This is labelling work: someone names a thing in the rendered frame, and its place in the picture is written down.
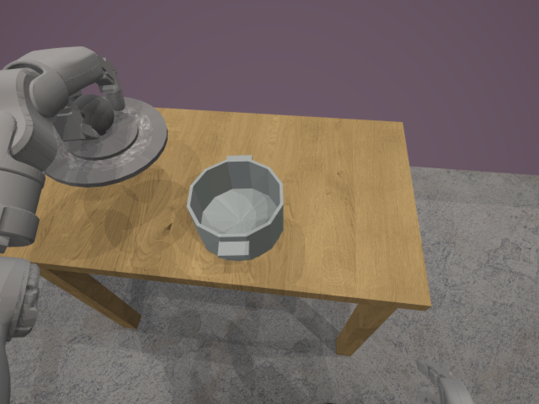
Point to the table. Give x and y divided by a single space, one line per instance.
350 228

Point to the pot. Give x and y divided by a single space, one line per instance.
237 208

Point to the knob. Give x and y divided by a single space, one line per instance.
98 112

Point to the left robot upper arm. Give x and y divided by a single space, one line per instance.
19 294

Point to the robot right hand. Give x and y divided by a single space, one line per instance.
452 391

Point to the robot left hand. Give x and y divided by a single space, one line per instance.
79 67

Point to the lid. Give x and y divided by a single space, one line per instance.
131 145

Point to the left robot forearm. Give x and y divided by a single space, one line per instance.
31 95

